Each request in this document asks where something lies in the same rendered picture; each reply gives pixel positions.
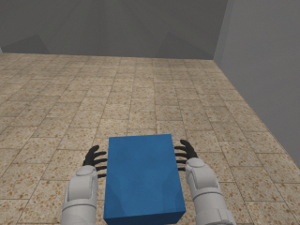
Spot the right robot hand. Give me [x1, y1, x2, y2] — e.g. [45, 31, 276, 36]
[174, 140, 198, 172]

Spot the left robot hand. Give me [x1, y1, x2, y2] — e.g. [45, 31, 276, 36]
[82, 145, 108, 178]

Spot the left robot forearm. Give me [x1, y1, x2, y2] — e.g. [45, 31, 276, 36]
[60, 165, 98, 225]

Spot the carton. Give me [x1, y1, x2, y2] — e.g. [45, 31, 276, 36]
[103, 134, 187, 225]

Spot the right robot forearm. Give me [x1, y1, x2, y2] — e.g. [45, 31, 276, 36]
[185, 157, 237, 225]

